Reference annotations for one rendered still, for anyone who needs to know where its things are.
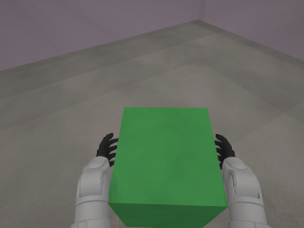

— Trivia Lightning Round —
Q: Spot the carton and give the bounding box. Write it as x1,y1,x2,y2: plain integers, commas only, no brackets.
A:
108,106,228,228

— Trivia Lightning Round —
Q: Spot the left robot hand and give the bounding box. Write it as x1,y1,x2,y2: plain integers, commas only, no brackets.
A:
96,133,119,167

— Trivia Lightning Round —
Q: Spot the left robot forearm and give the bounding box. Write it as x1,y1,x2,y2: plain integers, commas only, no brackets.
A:
70,156,111,228

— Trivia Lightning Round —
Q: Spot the right robot forearm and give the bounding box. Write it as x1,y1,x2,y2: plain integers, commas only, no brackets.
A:
221,157,272,228

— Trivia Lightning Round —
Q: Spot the right robot hand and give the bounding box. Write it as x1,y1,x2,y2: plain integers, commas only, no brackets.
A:
215,134,236,170

